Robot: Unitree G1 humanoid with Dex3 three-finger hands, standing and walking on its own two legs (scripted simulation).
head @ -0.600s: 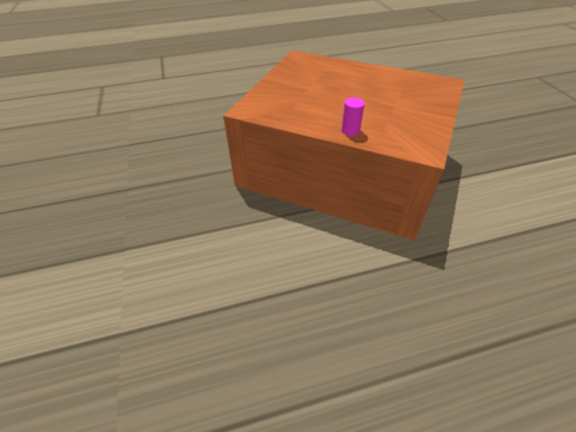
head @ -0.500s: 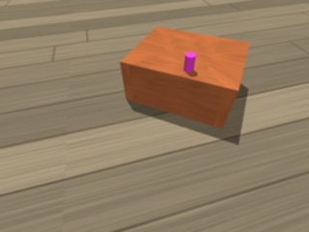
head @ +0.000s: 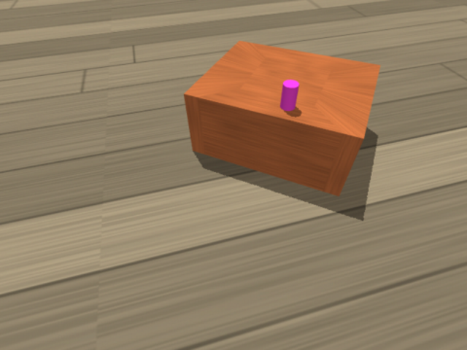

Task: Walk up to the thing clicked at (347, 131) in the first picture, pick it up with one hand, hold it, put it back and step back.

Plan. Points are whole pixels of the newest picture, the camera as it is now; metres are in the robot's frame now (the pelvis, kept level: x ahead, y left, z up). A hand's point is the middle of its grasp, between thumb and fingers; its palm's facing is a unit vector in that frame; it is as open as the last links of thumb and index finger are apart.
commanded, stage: stand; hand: left
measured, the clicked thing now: (289, 95) +1.30 -0.28 -0.30
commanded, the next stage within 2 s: walk up in 0.52 s
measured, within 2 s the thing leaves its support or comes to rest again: neither
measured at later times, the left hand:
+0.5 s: hand out of the picture +0.07 +0.25 -0.16, palm faces -0.03 -0.94 -0.34, open 7.4 cm
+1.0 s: hand (163, 324) +0.22 +0.16 -0.14, palm faces -0.19 -0.90 -0.39, open 7.4 cm
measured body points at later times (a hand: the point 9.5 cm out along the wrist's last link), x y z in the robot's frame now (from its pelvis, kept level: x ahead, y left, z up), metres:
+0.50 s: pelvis +0.00 +0.00 +0.00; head +0.01 +0.00 +0.45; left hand +0.07 +0.30 -0.13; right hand +0.08 -0.30 -0.13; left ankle +0.00 +0.12 -0.75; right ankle +0.00 -0.12 -0.75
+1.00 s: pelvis +0.11 -0.10 -0.02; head +0.10 -0.13 +0.43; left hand +0.23 +0.21 -0.11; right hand +0.11 -0.44 -0.14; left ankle +0.12 +0.05 -0.68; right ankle +0.13 -0.21 -0.75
